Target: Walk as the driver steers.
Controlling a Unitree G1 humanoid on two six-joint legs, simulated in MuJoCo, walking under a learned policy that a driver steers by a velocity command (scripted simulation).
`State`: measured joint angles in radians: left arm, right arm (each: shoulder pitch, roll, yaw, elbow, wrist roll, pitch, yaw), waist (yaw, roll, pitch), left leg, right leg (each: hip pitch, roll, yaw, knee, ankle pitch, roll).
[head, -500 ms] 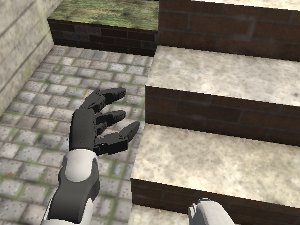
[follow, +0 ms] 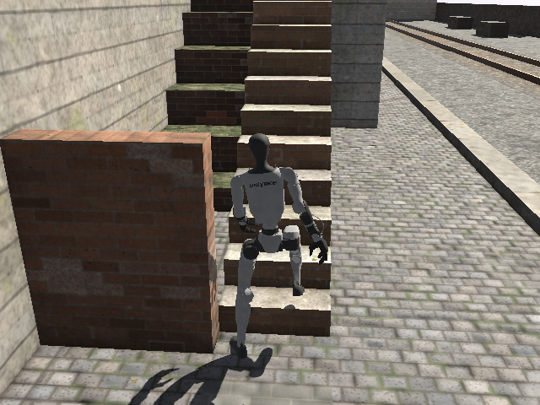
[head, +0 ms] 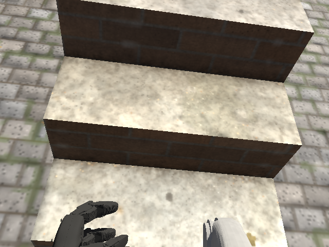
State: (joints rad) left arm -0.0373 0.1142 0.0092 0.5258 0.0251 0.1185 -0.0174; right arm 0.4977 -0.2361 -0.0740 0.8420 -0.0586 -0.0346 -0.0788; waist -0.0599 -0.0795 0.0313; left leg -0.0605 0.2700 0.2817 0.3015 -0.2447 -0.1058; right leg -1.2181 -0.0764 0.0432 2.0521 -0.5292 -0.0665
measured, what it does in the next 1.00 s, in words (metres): climbs, turning right: right foot 0.19 m higher, then left foot 0.20 m higher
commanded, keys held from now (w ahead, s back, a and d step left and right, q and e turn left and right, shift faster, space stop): w+e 0.42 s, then w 0.58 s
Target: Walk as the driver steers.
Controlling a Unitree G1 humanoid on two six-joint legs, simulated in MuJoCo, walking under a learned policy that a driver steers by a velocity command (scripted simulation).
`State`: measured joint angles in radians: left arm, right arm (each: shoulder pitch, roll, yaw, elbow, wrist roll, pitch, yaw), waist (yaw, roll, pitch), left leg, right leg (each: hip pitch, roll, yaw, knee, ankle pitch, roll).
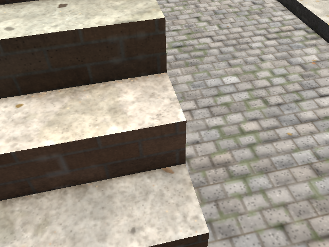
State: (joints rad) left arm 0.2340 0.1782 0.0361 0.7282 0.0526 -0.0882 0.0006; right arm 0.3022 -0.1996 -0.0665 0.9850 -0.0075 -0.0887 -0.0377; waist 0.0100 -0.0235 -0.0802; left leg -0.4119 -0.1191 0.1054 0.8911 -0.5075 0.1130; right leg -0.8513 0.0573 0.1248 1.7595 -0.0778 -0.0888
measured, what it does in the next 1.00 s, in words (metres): climbs: right foot, then left foot 0.27 m higher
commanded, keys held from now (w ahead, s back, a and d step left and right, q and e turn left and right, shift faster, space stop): w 1.00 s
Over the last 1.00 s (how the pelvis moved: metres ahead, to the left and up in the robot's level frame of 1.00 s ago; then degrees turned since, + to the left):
0.41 -0.23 0.33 -18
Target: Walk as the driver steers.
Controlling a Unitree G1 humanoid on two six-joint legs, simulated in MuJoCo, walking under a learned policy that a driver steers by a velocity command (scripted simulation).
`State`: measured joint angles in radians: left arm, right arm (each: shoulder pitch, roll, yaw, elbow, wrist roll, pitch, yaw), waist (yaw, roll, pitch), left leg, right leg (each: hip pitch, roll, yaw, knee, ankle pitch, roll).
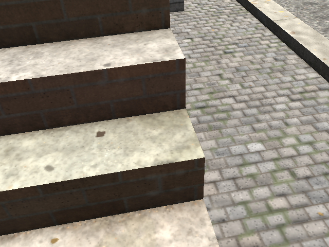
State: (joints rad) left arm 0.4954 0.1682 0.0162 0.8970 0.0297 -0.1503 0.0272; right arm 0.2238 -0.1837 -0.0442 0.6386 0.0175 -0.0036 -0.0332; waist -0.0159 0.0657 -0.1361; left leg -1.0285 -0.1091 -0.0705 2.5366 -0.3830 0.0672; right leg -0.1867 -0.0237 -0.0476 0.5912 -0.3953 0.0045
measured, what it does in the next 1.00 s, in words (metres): steps to the left: left foot 0.20 m higher, then right foot 0.03 m higher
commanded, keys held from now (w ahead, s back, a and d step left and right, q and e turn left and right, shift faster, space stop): w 1.00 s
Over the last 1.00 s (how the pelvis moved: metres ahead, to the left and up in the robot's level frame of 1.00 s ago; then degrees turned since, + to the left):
0.28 0.08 0.24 4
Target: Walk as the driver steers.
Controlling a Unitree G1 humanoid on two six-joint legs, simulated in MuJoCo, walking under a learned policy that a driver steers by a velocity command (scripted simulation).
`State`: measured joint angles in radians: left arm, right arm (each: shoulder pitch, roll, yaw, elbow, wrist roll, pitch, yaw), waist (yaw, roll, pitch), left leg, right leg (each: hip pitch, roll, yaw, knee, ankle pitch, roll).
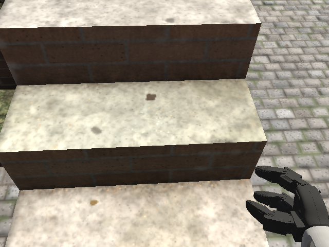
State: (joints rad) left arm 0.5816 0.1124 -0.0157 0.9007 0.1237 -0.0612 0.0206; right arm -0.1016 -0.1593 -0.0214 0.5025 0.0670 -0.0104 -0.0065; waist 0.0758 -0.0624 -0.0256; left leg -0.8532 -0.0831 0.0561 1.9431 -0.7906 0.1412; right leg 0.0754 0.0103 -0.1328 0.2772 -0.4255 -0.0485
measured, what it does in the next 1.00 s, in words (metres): climbs: right foot, then right foot 0.20 m lower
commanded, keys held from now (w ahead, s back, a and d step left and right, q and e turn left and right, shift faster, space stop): w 1.00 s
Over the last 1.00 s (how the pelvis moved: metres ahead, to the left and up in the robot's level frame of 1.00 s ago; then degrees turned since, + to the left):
0.04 0.11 0.00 1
